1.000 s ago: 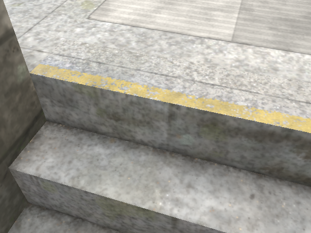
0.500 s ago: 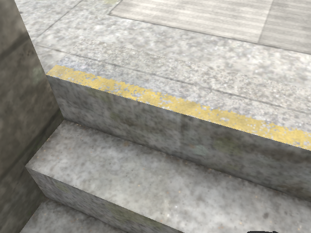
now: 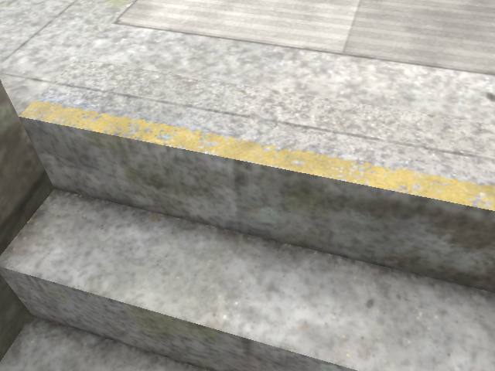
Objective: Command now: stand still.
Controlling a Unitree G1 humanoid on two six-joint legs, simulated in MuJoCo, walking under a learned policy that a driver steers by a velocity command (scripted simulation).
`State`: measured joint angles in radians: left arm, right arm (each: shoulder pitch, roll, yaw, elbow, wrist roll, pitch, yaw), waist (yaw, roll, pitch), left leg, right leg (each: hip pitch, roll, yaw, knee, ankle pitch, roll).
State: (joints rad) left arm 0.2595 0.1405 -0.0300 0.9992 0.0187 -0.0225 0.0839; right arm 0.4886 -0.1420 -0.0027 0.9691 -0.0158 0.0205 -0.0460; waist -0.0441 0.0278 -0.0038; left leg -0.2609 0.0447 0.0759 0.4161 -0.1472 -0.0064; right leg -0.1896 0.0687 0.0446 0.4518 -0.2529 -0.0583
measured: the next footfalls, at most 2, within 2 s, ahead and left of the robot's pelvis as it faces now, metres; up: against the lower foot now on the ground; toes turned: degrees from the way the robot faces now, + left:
right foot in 1.94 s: +0.07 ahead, -0.04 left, +0.26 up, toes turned +5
